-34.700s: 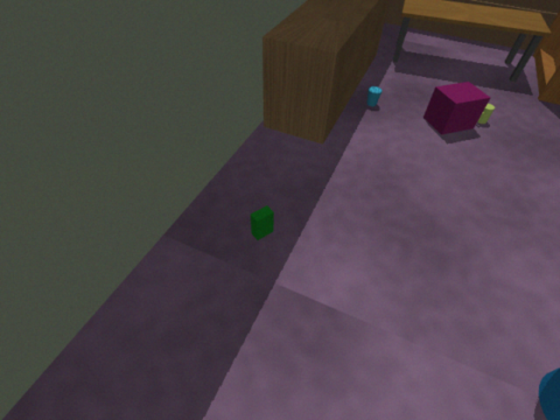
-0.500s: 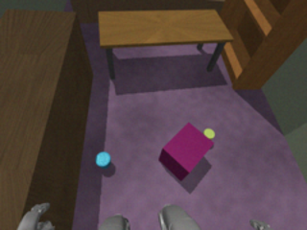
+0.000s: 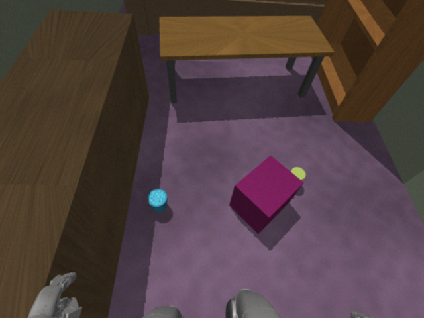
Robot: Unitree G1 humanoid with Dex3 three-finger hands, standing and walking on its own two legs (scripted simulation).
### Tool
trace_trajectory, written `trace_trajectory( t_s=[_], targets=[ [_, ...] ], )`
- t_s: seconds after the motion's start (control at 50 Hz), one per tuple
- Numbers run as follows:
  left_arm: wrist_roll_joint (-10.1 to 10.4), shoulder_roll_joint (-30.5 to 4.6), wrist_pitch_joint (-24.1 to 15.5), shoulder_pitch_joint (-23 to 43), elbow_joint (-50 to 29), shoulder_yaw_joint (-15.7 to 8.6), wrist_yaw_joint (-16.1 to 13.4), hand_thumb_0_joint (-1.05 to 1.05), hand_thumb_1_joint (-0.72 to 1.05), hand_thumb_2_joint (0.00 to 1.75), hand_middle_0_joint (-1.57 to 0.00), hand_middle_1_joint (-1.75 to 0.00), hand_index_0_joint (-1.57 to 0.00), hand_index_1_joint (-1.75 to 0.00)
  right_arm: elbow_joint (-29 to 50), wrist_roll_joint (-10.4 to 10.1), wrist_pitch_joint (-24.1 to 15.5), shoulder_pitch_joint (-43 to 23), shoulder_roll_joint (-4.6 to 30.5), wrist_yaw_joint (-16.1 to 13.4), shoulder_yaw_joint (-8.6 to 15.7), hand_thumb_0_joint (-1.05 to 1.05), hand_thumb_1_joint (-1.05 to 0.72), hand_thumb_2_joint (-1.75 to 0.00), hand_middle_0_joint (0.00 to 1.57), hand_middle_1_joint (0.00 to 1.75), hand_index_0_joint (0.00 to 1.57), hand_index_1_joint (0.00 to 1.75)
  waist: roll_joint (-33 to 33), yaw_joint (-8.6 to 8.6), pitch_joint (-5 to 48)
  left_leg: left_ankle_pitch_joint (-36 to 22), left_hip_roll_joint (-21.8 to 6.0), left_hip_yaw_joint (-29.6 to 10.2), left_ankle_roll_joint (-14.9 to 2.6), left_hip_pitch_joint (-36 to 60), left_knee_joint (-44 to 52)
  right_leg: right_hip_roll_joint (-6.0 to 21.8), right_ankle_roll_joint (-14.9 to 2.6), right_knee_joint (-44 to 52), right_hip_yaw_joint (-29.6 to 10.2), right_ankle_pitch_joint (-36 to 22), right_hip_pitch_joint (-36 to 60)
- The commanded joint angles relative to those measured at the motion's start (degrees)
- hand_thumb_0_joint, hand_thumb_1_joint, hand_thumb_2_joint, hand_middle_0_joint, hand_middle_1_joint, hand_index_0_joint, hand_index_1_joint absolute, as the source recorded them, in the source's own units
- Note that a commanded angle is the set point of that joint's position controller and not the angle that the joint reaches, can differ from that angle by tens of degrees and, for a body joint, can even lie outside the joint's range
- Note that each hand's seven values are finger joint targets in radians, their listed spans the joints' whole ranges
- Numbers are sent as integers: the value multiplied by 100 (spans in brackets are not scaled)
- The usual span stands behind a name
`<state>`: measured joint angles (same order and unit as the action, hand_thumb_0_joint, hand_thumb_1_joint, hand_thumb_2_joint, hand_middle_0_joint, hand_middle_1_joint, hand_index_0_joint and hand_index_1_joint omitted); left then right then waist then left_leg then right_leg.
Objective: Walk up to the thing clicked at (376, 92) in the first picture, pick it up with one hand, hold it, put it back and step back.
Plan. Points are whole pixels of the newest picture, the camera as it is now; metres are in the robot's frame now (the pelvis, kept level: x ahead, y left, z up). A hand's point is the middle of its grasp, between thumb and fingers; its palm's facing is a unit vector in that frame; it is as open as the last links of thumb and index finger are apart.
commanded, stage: step back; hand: left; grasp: from above
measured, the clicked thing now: (158, 202) +0.62 +0.23 -0.70
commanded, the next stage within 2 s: none
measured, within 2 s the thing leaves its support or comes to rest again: neither
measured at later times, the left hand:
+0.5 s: hand out of the picture -0.10 +0.23 -0.13, palm faces -0.07 -0.91 -0.40, open 7.4 cm
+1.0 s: hand out of the picture -0.22 +0.21 -0.14, palm faces -0.03 -0.92 -0.40, open 7.4 cm
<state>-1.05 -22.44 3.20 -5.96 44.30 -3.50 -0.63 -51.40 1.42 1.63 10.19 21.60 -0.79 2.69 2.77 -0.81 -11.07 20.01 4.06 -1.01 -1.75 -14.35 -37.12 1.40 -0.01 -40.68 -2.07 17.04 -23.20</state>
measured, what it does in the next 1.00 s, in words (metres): walks backwards: right foot, then left foot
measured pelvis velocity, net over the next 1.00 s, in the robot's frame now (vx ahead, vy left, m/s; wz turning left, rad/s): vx -0.34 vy -0.06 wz -0.03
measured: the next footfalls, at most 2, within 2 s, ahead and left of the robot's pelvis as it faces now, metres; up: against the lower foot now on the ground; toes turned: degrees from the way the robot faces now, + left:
right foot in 0.38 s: -0.13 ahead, -0.15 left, +0.00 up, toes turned -2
left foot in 0.72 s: -0.22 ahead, +0.08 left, +0.00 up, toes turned -1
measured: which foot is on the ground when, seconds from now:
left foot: down 0.00-0.40, up 0.42-0.70, down 0.72-1.00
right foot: up 0.00-0.36, down 0.38-0.74, up 0.76-1.00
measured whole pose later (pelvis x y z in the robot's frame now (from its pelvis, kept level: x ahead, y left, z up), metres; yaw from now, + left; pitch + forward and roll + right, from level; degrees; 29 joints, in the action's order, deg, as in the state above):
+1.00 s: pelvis -0.34 -0.06 +0.00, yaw -2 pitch -2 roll +0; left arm -1.0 -22.2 2.9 -7.8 47.1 -3.5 -0.4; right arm -46.9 2.0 2.2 7.1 22.1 -0.8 2.1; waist -0.3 -0.8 -8.9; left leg 12.2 -2.6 -1.0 0.8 -23.3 -37.1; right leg -1.9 0.2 -45.9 -2.8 27.0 -16.3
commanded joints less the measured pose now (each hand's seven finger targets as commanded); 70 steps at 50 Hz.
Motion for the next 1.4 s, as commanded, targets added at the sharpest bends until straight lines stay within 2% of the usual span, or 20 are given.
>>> trace_trajectory(
  t_s=[0.0,0.06,0.24,0.34,0.38,0.4,0.46,0.64,0.68,0.72,0.74,0.8,0.98,1.02,1.04,1.1,1.26,1.32,1.34,1.38],
  targets=[
    [-14,-1101,-50,257,-408,-422,-168,0,90,90,-20,-30,-20,-30,523,77,-211,97,1899,-40,514,0,-90,-90,20,30,20,30,-1051,321,1065,-2825,-2547,-2647,-1412,-298,1723,-721,-110,-2658,-1016,1896,-123],
    [68,-1045,-44,-418,-155,-437,-128,0,90,90,-20,-30,-20,-30,682,46,-224,-456,1457,-110,370,0,-90,-90,20,30,20,30,-914,-108,1032,-3224,-1870,-1441,-1045,73,1370,-834,-99,-3422,-1063,1200,-507],
    [-9,-949,-89,-555,-165,-409,-25,0,90,90,-20,-30,-20,-30,835,58,-139,-75,1526,-79,463,0,-90,-90,20,30,20,30,-1347,303,1374,-2136,-1871,-1323,-1218,754,1312,-463,207,-1199,-334,1269,49],
    [-77,-968,-153,-1597,366,-480,49,0,90,90,-20,-30,-20,-30,905,5,29,-450,1573,-22,465,0,-90,-90,20,30,20,30,-1366,-175,1610,-779,-1526,-1061,-527,-426,984,-262,-204,1504,138,91,1700],
    [-168,-1829,-176,-1169,64,-693,67,0,90,90,-20,-30,-20,-30,1075,-78,2,-595,993,-47,326,0,-90,-90,20,30,20,30,1097,-270,964,968,167,-347,157,-1874,-967,1511,-1035,2565,-2608,1131,911],
    [-184,-2136,-175,-652,-170,-724,49,0,90,90,-20,-30,-20,-30,1018,-27,27,-682,1224,-138,425,0,-90,-90,20,30,20,30,1284,-326,608,1444,60,-684,302,-1445,-2338,2356,-1717,2834,-3266,1046,-450],
    [-157,-1339,-250,399,-429,-513,-58,0,90,90,-20,-30,-20,-30,645,-136,-2,91,1242,-105,399,0,-90,-90,20,30,20,30,351,342,557,513,350,-907,242,-1245,-3097,1194,-1051,1969,-1165,-1117,-162],
    [-74,-1274,-111,-319,-409,-436,-127,0,90,90,-20,-30,-20,-30,581,-8,-112,450,986,-105,300,0,-90,-90,20,30,20,30,785,-92,1417,284,-190,45,157,-625,533,1199,-961,538,-828,-3087,2096],
    [-25,-1151,-32,-390,-451,-317,-79,0,90,90,-20,-30,-20,-30,450,35,-139,653,1178,-101,396,0,-90,-90,20,30,20,30,347,-18,1463,-1340,-474,-332,-18,358,1367,864,-518,210,-652,-2119,1098],
    [51,-1063,-39,-6,-588,-344,-112,0,90,90,-20,-30,-20,-30,642,30,-115,294,2175,-38,572,0,-90,-90,20,30,20,30,-1690,187,1425,-2813,-2539,-2669,-1349,121,1640,-391,-47,-1415,214,1750,-63],
    [-25,-1143,-26,307,-555,-419,-155,0,90,90,-20,-30,-20,-30,661,88,-151,239,2115,-56,594,0,-90,-90,20,30,20,30,-1488,342,1185,-2847,-2803,-3064,-1702,-539,1774,-362,-38,-2459,-446,2110,55],
    [104,-1039,1,-206,-235,-388,-108,0,90,90,-20,-30,-20,-30,699,56,-179,-218,1551,-145,357,0,-90,-90,20,30,20,30,-904,-89,1214,-3889,-1971,-1420,-1217,-156,1054,-599,-105,-3313,-739,1406,-205],
    [-57,-887,-232,-917,252,-336,-63,0,90,90,-20,-30,-20,-30,745,-24,118,-303,1533,-39,360,0,-90,-90,20,30,20,30,-1420,-106,1747,-2366,-1508,-993,-665,156,272,-364,-91,1757,315,-251,1376],
    [-142,-1850,-309,-918,200,-594,-65,0,90,90,-20,-30,-20,-30,941,-68,92,-401,899,-48,186,0,-90,-90,20,30,20,30,908,-193,1386,763,-14,-493,50,-1959,-1142,1383,-745,2021,-2305,-673,1660],
    [-161,-2267,-312,-571,26,-666,-82,0,90,90,-20,-30,-20,-30,936,-31,146,-621,1081,-154,303,0,-90,-90,20,30,20,30,1261,-410,1115,1657,26,-923,183,-1590,-2562,2395,-1694,2301,-3262,-848,179],
    [-133,-1475,-367,338,-95,-446,-144,0,90,90,-20,-30,-20,-30,554,-109,153,-74,1217,-119,327,0,-90,-90,20,30,20,30,34,229,857,625,232,-1176,173,-1405,-3488,1315,-1070,1730,-1358,-1226,107],
    [-219,-1616,-472,-582,265,-547,-39,0,90,90,-20,-30,-20,-30,383,82,-42,-188,1210,85,350,0,-90,-90,20,30,20,30,726,-386,810,1247,-246,-426,304,-1186,-818,1381,-1008,2274,-1809,2845,1098],
    [-168,-1655,-371,-296,268,-456,10,0,90,90,-20,-30,-20,-30,-75,27,-119,632,1157,170,408,0,-90,-90,20,30,20,30,780,123,932,582,-254,171,-31,734,1122,1081,-703,2053,-1004,2393,20],
    [-194,-1349,-330,-462,298,-333,18,0,90,90,-20,-30,-20,-30,-243,86,-157,822,1217,156,489,0,-90,-90,20,30,20,30,49,243,955,497,-186,-25,-65,1369,1552,673,-496,1301,-544,2376,-494],
    [-48,-1026,-370,-89,209,-252,5,0,90,90,-20,-30,-20,-30,0,188,-213,476,1979,126,565,0,-90,-90,20,30,20,30,-1729,402,588,3923,-2504,-3717,-1066,367,2924,-178,28,-882,326,1572,-1645]
  ],
)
